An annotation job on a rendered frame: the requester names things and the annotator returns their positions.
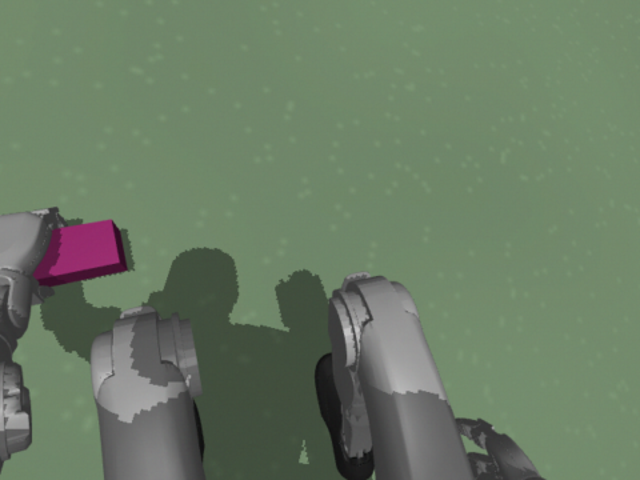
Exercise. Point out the right robot hand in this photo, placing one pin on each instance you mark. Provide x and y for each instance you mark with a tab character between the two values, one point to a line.
506	460

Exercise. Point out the right robot foot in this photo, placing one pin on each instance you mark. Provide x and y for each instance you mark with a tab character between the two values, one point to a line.
330	407

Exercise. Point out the carton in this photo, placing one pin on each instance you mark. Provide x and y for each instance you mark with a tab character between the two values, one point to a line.
82	252

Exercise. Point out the left robot arm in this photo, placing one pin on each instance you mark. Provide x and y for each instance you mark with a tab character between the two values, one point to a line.
16	292

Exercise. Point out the left robot hand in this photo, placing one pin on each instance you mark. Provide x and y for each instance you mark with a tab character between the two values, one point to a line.
24	240

